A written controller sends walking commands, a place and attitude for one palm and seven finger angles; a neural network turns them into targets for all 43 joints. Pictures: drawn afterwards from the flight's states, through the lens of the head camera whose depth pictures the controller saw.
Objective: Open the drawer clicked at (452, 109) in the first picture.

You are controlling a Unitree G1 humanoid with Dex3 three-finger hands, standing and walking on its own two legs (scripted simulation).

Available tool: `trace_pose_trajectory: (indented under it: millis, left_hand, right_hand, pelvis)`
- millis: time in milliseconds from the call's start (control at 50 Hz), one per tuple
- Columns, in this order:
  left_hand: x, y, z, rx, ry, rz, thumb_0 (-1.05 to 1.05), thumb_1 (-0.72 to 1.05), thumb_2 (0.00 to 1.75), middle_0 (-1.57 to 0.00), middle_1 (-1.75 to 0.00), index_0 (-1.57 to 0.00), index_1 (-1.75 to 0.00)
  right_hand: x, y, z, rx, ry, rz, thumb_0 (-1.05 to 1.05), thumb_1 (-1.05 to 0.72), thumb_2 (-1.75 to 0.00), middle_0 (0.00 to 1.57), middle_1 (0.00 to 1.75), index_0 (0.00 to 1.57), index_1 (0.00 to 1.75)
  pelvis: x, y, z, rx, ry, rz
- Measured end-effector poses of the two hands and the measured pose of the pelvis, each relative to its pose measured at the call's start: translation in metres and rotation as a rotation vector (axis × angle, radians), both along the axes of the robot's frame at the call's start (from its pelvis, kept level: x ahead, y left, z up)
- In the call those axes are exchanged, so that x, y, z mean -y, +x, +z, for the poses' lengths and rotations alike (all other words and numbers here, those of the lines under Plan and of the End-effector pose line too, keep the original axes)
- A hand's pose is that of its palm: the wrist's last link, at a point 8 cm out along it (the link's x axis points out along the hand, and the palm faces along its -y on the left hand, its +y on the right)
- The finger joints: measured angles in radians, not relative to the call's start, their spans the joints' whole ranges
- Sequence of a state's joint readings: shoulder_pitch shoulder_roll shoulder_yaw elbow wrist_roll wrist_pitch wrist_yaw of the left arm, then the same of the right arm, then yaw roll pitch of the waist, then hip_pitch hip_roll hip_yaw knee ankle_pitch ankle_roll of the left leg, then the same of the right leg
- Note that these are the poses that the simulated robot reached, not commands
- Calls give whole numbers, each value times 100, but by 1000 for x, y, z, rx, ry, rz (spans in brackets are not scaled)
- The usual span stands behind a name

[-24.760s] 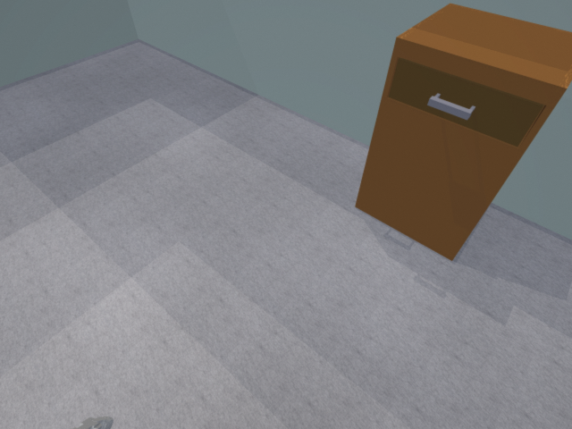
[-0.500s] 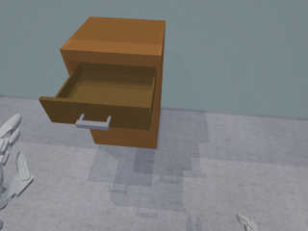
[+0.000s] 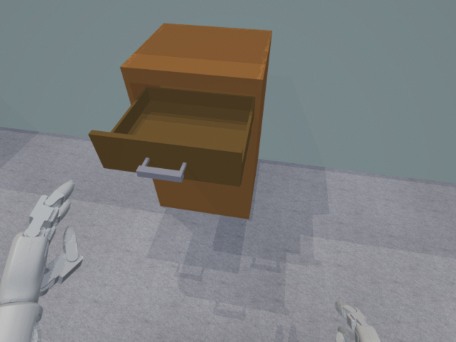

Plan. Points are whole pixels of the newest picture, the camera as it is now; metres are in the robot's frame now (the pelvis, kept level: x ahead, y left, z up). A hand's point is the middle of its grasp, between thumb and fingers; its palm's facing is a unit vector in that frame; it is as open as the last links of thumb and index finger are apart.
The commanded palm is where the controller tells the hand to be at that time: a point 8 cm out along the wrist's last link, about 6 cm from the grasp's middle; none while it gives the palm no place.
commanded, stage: let the arm hang, fingers relaxed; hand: left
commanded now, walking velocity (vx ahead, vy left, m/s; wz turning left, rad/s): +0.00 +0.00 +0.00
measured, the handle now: (162, 168) +0.59 +0.22 -0.09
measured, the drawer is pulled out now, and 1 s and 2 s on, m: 0.30 0.30 0.30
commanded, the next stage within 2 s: look to check the result in 1.04 s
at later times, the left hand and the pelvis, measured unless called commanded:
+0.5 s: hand out of the picture -0.04 +0.20 -0.16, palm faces +0.01 -0.98 -0.21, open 7.2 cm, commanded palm none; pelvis +0.00 +0.01 +0.01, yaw -1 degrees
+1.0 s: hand out of the picture +0.00 +0.18 -0.17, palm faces +0.01 -0.99 -0.17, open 7.3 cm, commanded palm none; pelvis +0.00 +0.01 +0.01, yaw -2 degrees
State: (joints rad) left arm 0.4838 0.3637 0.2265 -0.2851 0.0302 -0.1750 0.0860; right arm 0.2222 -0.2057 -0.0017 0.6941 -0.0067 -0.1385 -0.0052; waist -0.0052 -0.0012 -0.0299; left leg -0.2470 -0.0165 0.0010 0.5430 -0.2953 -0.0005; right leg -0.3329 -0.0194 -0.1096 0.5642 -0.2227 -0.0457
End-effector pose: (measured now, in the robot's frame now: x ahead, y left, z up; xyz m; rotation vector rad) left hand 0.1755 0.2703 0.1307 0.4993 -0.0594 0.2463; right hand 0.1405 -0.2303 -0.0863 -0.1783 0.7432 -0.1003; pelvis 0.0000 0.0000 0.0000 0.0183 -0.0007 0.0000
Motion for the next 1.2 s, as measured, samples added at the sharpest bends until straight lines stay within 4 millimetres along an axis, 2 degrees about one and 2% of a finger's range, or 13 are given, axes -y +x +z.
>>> trace_pose_trajectory:
  millis: [60, 120, 180, 220, 280, 360, 440, 500, 620, 800, 940, 1200]
  left_hand:
    - [-6, 7, -97, -381, -141, 86, 0, 90, 90, -20, -30, -21, -30]
    - [8, -21, -187, -754, -276, 143, 1, 90, 90, -20, -30, -20, -30]
    - [36, -71, -246, -1061, -383, 153, 1, 91, 90, -20, -30, -20, -30]
    - [50, -104, -265, -1187, -450, 190, 0, 93, 90, -20, -30, -20, -30]
    - [41, -138, -271, -1271, -466, 264, -2, 100, 90, -21, -30, -21, -30]
    - [31, -178, -269, -1392, -454, 314, -2, 99, 90, -21, -30, -21, -30]
    - [26, -206, -264, -1474, -437, 353, -1, 96, 90, -21, -30, -21, -30]
    - [25, -216, -261, -1506, -430, 364, 0, 94, 90, -20, -30, -20, -30]
    - [32, -213, -262, -1502, -436, 347, 0, 92, 90, -20, -30, -20, -30]
    - [48, -182, -267, -1420, -463, 278, 0, 91, 90, -20, -30, -20, -30]
    - [46, -178, -268, -1409, -458, 278, 1, 92, 90, -20, -30, -20, -30]
    - [47, -188, -266, -1446, -462, 306, 0, 91, 90, -20, -30, -20, -30]
  right_hand:
    - [0, -7, -24, -128, 15, 15, 1, -90, -90, 20, 30, 21, 30]
    - [-1, -28, -36, -237, 16, -11, 1, -90, -90, 20, 30, 21, 30]
    - [-3, -59, -39, -350, 5, -52, 1, -91, -90, 20, 30, 21, 30]
    - [-4, -83, -40, -435, -6, -71, 1, -91, -90, 20, 30, 21, 30]
    - [-3, -117, -39, -564, -27, -92, 1, -92, -90, 20, 30, 21, 30]
    - [-5, -152, -39, -682, -25, -117, 1, -92, -90, 20, 30, 20, 30]
    - [-12, -173, -42, -739, -1, -138, 1, -92, -90, 20, 30, 20, 30]
    - [-21, -181, -45, -756, 23, -145, 1, -91, -90, 20, 30, 20, 30]
    - [-41, -185, -51, -751, 75, -147, 1, -91, -90, 20, 30, 20, 30]
    - [-58, -178, -54, -703, 118, -157, 1, -91, -90, 20, 30, 20, 30]
    - [-58, -178, -53, -699, 114, -167, 1, -91, -90, 20, 30, 20, 30]
    - [-48, -187, -52, -743, 92, -176, 1, -91, -90, 20, 30, 20, 30]
  pelvis:
    - [-2, 0, -4, -4, -1, 10]
    - [-3, 1, -6, 13, 1, 9]
    - [-2, 2, -3, 27, -1, -2]
    - [-2, 2, 0, 30, -9, -6]
    - [-1, 2, 5, 29, -19, -4]
    - [-3, 3, 9, 27, -24, -6]
    - [-7, 4, 11, 30, -24, -11]
    - [-9, 3, 11, 33, -23, -17]
    - [-12, 2, 11, 36, -20, -25]
    - [-13, 2, 11, 41, -17, -32]
    - [-13, 2, 11, 39, -17, -32]
    - [-11, 5, 11, 33, -15, -29]
